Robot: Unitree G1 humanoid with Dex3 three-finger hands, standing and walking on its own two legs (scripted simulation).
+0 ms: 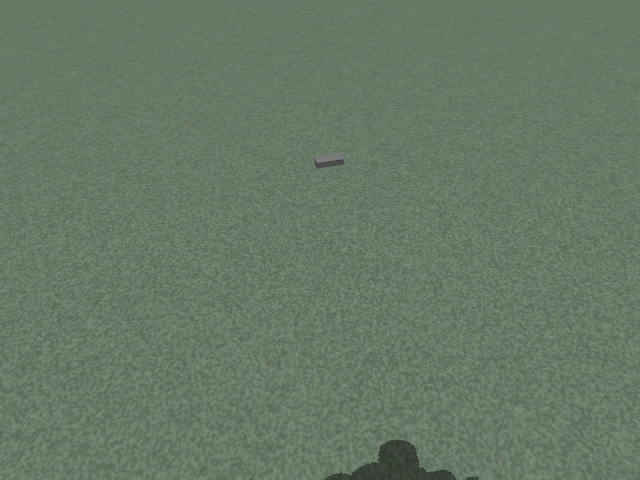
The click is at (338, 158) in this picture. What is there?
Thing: flat box
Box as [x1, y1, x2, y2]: [314, 153, 343, 168]
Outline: 341,154 336,153 315,156 314,161 317,168 342,164 343,159
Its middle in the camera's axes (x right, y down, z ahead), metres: +0.05 -0.38 +2.02
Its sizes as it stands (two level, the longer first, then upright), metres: 0.141 0.055 0.036
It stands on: the floor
